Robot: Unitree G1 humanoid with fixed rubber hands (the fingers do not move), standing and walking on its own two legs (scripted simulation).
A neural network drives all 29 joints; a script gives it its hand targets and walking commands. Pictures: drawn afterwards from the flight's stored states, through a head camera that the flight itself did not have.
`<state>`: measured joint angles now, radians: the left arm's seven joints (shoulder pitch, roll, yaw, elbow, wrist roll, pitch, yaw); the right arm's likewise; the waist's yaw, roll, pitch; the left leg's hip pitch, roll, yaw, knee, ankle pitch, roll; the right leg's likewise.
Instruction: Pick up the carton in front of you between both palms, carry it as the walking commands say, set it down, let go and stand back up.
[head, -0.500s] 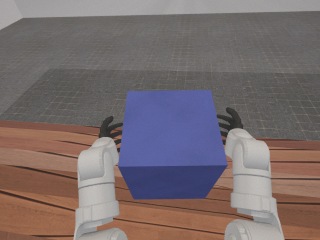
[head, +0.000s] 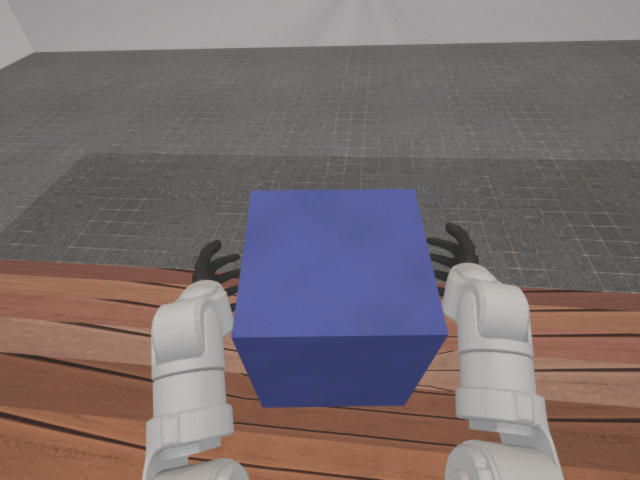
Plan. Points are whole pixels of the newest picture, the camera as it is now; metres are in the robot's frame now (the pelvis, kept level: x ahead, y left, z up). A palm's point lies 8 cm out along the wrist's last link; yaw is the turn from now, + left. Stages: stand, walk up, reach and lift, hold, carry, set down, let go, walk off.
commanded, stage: carry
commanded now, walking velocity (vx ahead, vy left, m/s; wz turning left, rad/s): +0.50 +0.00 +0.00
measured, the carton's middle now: (333, 305) +0.34 +0.00 +0.05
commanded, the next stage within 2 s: none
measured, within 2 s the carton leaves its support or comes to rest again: neither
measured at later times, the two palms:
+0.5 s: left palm (234, 238) +0.47 +0.14 +0.07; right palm (428, 226) +0.47 -0.17 +0.06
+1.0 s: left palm (261, 218) +0.79 +0.16 -0.15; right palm (381, 215) +0.77 -0.15 -0.16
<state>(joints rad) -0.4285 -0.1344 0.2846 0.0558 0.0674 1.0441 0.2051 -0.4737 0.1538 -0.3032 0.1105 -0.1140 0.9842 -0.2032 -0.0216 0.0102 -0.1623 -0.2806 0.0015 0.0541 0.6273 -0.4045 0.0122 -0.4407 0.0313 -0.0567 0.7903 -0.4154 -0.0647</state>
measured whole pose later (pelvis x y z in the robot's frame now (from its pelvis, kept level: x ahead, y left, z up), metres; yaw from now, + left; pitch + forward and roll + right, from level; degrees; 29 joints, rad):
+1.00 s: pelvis +0.46 +0.04 -0.22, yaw -5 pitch +2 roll +0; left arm -0.34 -0.17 0.26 0.10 0.06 0.82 0.22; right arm -0.40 0.09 -0.24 0.12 0.03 0.85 -0.21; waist -0.02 0.06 -0.03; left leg -0.57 -0.09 -0.06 1.34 -0.40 0.03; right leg -0.46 0.14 -0.03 0.98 -0.48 -0.13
